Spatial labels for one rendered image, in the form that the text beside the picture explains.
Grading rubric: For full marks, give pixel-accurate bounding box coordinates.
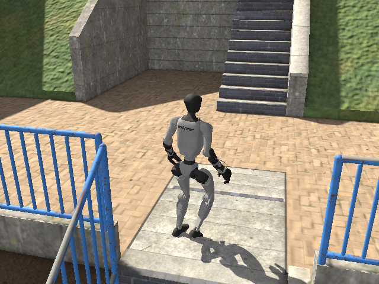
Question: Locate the robot left foot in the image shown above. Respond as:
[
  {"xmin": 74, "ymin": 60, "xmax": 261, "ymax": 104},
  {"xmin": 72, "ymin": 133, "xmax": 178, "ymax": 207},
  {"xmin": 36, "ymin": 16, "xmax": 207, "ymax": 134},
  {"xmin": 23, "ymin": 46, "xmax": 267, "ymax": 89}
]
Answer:
[{"xmin": 172, "ymin": 224, "xmax": 189, "ymax": 237}]

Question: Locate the robot head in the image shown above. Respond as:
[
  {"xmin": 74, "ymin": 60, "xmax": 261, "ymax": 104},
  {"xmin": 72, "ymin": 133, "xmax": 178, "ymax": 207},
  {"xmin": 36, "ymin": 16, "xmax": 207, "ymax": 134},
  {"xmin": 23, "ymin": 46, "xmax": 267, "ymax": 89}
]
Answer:
[{"xmin": 181, "ymin": 93, "xmax": 202, "ymax": 122}]

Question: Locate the robot left upper arm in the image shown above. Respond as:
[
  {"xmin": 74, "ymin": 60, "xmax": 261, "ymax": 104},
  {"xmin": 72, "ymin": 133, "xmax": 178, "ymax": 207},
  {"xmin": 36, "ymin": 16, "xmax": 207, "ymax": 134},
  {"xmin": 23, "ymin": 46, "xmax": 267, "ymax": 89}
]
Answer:
[{"xmin": 163, "ymin": 117, "xmax": 181, "ymax": 146}]

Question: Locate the right robot forearm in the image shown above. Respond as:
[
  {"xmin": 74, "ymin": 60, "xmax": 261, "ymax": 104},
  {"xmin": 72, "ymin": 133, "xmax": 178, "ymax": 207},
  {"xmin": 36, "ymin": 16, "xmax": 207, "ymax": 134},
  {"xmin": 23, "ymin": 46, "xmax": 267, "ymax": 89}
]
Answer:
[{"xmin": 208, "ymin": 149, "xmax": 226, "ymax": 174}]

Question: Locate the right robot hand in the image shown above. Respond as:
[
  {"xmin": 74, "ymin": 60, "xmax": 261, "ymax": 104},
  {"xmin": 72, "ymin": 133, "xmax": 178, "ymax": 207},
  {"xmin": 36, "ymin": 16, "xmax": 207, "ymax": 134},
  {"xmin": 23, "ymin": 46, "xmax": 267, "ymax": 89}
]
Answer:
[{"xmin": 218, "ymin": 168, "xmax": 232, "ymax": 184}]

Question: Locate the robot right upper arm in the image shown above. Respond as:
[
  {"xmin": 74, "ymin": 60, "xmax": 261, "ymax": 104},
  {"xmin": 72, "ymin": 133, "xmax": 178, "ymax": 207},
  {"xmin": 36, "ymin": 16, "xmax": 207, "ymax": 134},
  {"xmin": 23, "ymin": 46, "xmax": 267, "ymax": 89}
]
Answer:
[{"xmin": 200, "ymin": 121, "xmax": 213, "ymax": 157}]

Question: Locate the left robot hand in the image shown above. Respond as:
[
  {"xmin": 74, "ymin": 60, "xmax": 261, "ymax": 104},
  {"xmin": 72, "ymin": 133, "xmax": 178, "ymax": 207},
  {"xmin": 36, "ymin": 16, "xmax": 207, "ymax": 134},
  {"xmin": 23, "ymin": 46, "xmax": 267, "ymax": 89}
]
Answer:
[{"xmin": 168, "ymin": 152, "xmax": 182, "ymax": 165}]

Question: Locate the left robot forearm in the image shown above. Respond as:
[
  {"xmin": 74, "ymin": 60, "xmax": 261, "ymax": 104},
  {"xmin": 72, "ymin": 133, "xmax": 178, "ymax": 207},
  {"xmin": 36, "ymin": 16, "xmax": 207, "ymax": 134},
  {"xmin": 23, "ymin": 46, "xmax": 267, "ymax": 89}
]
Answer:
[{"xmin": 163, "ymin": 143, "xmax": 174, "ymax": 156}]

